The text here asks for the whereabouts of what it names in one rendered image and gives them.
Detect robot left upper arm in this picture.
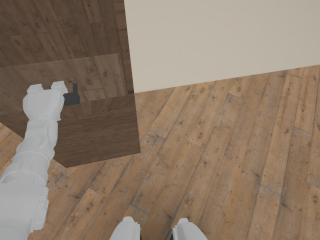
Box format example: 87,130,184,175
0,183,49,240

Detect robot left hand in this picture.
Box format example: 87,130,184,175
23,81,68,121

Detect handle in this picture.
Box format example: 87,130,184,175
63,83,80,106

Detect drawer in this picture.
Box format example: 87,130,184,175
0,53,127,115

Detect cabinet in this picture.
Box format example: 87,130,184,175
0,0,141,168

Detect robot right thigh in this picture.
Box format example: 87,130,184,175
172,222,208,240

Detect robot left forearm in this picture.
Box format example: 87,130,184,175
0,116,58,187

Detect right robot shin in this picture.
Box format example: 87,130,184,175
176,218,189,226

